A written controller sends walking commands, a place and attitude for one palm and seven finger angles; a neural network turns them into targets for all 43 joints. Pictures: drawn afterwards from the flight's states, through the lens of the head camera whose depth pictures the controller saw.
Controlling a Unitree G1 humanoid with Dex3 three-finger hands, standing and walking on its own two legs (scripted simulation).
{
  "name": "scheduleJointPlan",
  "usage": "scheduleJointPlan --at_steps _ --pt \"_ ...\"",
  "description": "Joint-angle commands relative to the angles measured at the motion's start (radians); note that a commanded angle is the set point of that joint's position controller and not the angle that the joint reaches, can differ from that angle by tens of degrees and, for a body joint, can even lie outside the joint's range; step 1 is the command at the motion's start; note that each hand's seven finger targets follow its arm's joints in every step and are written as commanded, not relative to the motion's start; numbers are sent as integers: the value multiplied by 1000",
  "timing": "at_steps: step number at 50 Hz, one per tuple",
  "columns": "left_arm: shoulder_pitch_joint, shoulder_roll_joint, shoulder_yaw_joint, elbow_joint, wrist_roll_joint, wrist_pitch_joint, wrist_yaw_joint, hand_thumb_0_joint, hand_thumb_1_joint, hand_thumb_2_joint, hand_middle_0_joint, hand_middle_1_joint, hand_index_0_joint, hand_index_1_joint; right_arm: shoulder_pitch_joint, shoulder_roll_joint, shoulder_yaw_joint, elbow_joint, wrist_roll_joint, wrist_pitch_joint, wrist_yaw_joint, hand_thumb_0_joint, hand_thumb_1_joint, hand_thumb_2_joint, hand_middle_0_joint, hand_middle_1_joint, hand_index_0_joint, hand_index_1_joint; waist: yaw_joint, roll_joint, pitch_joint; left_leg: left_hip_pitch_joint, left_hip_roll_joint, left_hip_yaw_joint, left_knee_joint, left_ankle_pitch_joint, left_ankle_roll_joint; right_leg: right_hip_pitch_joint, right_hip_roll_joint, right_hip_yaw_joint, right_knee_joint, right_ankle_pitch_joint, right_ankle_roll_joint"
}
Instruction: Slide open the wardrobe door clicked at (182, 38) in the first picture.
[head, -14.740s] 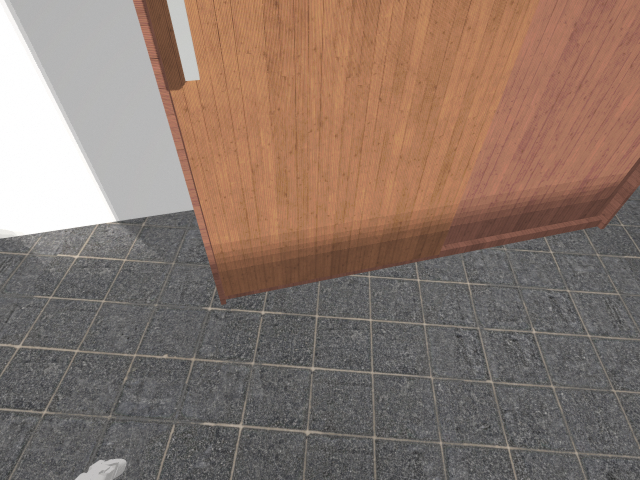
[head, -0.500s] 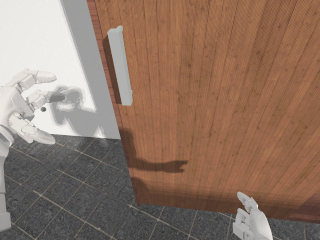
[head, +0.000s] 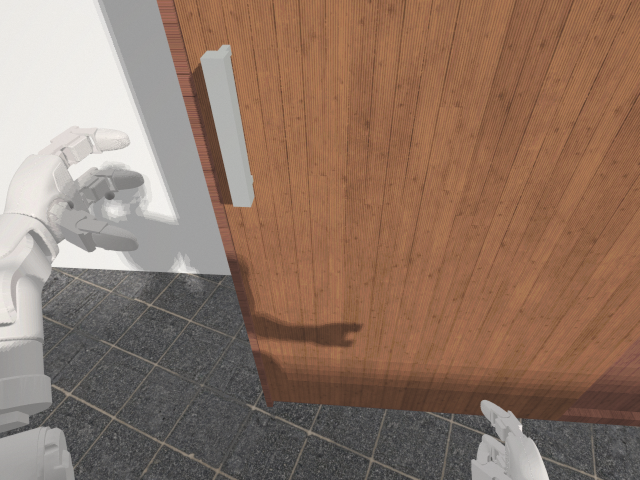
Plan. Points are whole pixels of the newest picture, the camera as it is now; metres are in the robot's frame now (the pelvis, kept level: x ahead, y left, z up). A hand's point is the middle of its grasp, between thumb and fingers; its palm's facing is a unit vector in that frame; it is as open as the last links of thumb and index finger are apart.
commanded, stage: move the hooked fingers beside the handle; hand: left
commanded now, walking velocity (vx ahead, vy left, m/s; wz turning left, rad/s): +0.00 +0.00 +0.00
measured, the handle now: (235, 131) +0.51 +0.17 +0.22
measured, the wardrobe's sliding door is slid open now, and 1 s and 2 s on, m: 0.00 0.00 0.00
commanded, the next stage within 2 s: none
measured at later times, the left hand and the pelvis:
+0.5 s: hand (146, 166) +0.39 +0.24 +0.23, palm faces +0.06 -1.00 -0.02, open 14.0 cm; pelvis +0.00 +0.00 +0.00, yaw +0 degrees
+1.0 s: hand (175, 146) +0.45 +0.24 +0.22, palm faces +0.05 -1.00 +0.00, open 14.0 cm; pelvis +0.02 +0.00 +0.00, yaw -2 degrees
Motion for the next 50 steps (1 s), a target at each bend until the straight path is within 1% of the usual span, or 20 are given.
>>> scheduleJointPlan --at_steps 1,3,7,8,12,16,17,19,23,25,28,29,32,36,37,39,42,48,49,50 --pt "-465 249 47 -244 -28 -119 -7 0 -500 300 -300 -1200 -300 -1200 -152 -113 -50 -166 -8 -66 -20 0 -900 -900 200 300 200 300 -14 44 -235 217 -28 -58 -31 161 35 -86 28 32 -75 240 -15" --pt "-468 268 61 -204 -27 -130 -3 0 -500 300 -300 -1200 -300 -1200 -136 -120 -55 -150 -10 -66 -22 0 -900 -900 200 300 200 300 -14 8 -220 207 -24 -61 -35 153 35 -87 30 31 -84 227 -15" --pt "-520 243 26 -92 -8 -104 20 0 -500 300 -300 -1200 -300 -1200 -128 -124 -53 -131 -7 -61 -28 0 -900 -900 200 300 200 300 -23 41 -166 168 -26 -66 -53 87 30 -125 25 30 -92 156 -14" --pt "-514 243 20 -62 -4 -100 28 0 -500 300 -300 -1200 -300 -1200 -119 -129 -57 -124 -8 -59 -28 0 -900 -900 200 300 200 300 -24 1 -159 159 -23 -64 -53 83 32 -124 25 29 -99 149 -13" --pt "-584 250 13 -64 14 -112 42 0 -500 300 -300 -1200 -300 -1200 -116 -126 -57 -135 -11 -55 -26 0 -900 -900 200 300 200 300 -23 52 -217 176 -27 -65 -51 102 31 -103 21 36 -89 168 -17" --pt "-601 289 49 -19 12 -161 41 0 -500 300 -300 -1200 -300 -1200 -95 -131 -63 -130 -14 -51 -27 0 -900 -900 200 300 200 300 -24 -10 -261 182 -22 -61 -43 143 36 -70 25 38 -81 223 -16" --pt "-633 265 20 -21 12 -171 35 0 -500 300 -300 -1200 -300 -1200 -96 -131 -62 -129 -14 -50 -27 0 -900 -900 200 300 200 300 -34 6 -263 188 -24 -55 -41 151 37 -72 23 40 -79 240 -15" --pt "-627 285 40 8 12 -182 33 0 -500 300 -300 -1200 -300 -1200 -88 -131 -64 -127 -14 -50 -25 0 -900 -900 200 300 200 300 -29 7 -262 182 -24 -51 -35 160 39 -68 22 44 -80 259 -14" --pt "-649 250 -8 104 25 -176 34 0 -500 300 -300 -1200 -300 -1200 -63 -139 -70 -113 -10 -42 -28 0 -900 -900 200 300 200 300 -43 0 -210 158 -19 -50 -39 128 38 -106 24 39 -88 215 -14" --pt "-685 266 -6 144 32 -171 39 0 -500 300 -300 -1200 -300 -1200 -54 -144 -71 -106 -9 -38 -30 0 -900 -900 200 300 200 300 -48 8 -196 145 -20 -53 -40 103 38 -123 23 44 -90 196 -12" --pt "-744 251 -32 148 32 -195 42 0 -500 300 -300 -1200 -300 -1200 -33 -146 -78 -101 -11 -35 -32 0 -900 -900 200 300 200 300 -63 6 -230 166 -19 -49 -28 133 42 -119 24 44 -88 221 -13" --pt "-762 287 -2 134 39 -206 47 0 -500 300 -300 -1200 -300 -1200 -32 -147 -80 -102 -13 -34 -32 0 -900 -900 200 300 200 300 -56 19 -258 173 -19 -53 -26 149 41 -104 23 47 -81 238 -15" --pt "-794 301 15 144 42 -240 52 0 -500 300 -300 -1200 -300 -1200 -13 -148 -82 -99 -19 -35 -31 0 -900 -900 200 300 200 300 -57 3 -301 190 -18 -54 -21 183 41 -86 26 47 -69 276 -15" --pt "-815 301 8 249 51 -253 55 0 -500 300 -300 -1200 -300 -1200 16 -154 -85 -76 -19 -29 -31 0 -900 -900 200 300 200 300 -66 -5 -263 163 -16 -48 -19 176 42 -106 27 47 -69 280 -12" --pt "-825 293 -1 260 54 -251 54 0 -500 300 -300 -1200 -300 -1200 25 -156 -87 -76 -20 -28 -30 0 -900 -900 200 300 200 300 -69 11 -275 168 -17 -46 -18 179 42 -108 26 49 -67 283 -13" --pt "-802 332 29 289 64 -253 57 0 -500 300 -300 -1200 -300 -1200 34 -161 -90 -77 -21 -21 -26 0 -900 -900 200 300 200 300 -55 11 -287 153 -17 -42 -12 214 43 -81 23 50 -58 326 -15" --pt "-806 324 18 281 73 -258 52 0 -500 300 -300 -1200 -300 -1200 44 -160 -95 -86 -22 -9 -21 0 -900 -900 200 300 200 300 -57 34 -314 161 -18 -36 0 267 41 -67 23 50 -42 389 -15" --pt "-824 307 6 311 52 -282 35 0 -500 300 -300 -1200 -300 -1200 71 -166 -104 -84 -21 7 -23 0 -900 -900 200 300 200 300 -74 -40 -302 152 -14 -30 12 276 48 -75 29 45 -37 405 -11" --pt "-863 338 27 290 59 -290 37 0 -500 300 -300 -1200 -300 -1200 71 -170 -106 -80 -23 6 -22 0 -900 -900 200 300 200 300 -75 -14 -316 166 -11 -33 14 280 47 -86 30 49 -37 406 -11" --pt "-877 292 -15 287 63 -291 34 0 -500 300 -300 -1200 -300 -1200 70 -166 -105 -81 -22 6 -21 0 -900 -900 200 300 200 300 -81 19 -317 177 -13 -34 17 294 46 -97 30 49 -32 407 -13"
